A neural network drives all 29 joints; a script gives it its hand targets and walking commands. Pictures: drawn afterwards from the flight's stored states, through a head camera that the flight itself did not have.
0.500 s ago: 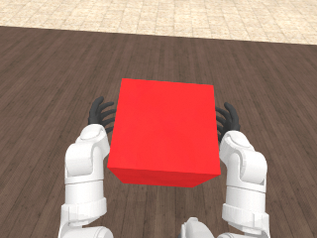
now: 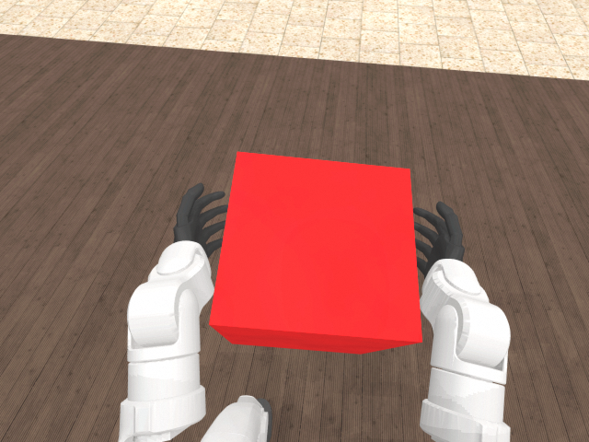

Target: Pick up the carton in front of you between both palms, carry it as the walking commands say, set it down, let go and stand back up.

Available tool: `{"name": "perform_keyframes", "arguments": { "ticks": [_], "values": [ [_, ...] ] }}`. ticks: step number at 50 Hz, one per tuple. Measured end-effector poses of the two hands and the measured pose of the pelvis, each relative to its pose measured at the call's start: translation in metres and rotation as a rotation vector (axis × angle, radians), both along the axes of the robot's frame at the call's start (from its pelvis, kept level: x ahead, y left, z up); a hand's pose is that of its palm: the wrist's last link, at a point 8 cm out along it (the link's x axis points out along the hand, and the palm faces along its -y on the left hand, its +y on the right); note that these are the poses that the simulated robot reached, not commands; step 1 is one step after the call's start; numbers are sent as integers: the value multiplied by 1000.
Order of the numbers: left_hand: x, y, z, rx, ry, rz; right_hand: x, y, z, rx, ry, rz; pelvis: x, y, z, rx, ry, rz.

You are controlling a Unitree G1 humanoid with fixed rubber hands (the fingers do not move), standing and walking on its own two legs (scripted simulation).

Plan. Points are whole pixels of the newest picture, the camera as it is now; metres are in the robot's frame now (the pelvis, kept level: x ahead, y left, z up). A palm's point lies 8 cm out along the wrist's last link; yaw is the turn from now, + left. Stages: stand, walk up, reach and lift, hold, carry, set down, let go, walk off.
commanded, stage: carry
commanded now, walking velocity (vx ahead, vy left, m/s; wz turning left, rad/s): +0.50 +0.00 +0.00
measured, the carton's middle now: (308, 268) +0.34 +0.02 +0.01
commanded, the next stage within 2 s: none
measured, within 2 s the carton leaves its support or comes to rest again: neither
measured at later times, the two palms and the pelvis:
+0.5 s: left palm (240, 82) +0.68 +0.17 +0.06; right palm (409, 97) +0.67 -0.13 +0.06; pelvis +0.34 +0.02 -0.04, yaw +0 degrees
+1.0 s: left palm (261, 19) +0.98 +0.18 +0.02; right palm (389, 31) +0.99 -0.13 +0.00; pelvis +0.66 +0.02 -0.08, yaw +0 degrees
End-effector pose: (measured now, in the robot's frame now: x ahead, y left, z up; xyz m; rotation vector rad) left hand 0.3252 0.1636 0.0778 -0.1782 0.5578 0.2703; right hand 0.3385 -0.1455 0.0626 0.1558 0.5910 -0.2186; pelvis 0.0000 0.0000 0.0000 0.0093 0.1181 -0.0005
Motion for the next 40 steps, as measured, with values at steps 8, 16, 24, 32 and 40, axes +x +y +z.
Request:
{"name": "perform_keyframes", "arguments": {
  "ticks": [8, 16, 24, 32, 40],
  "values": [
    [137, 5, -12, 62, -29, -104, 107, 10, -2, -49, -32, -45, 123, 28, -34, -30, -27, -16],
    [228, 4, -23, 9, 50, -90, 187, 10, -11, 17, 37, -79, 215, 38, -22, -54, -12, -9],
    [335, 10, -14, 25, -32, -49, 312, 15, -1, 6, -42, -23, 327, 26, -33, -39, -18, 6],
    [434, 10, -53, 44, 19, 7, 438, 14, -45, -21, 9, 59, 440, 5, -74, -17, -50, 36],
    [505, 15, -75, 8, 105, 58, 522, 18, -73, -5, 103, 40, 524, -1, -63, 17, -26, 34]
  ]
}}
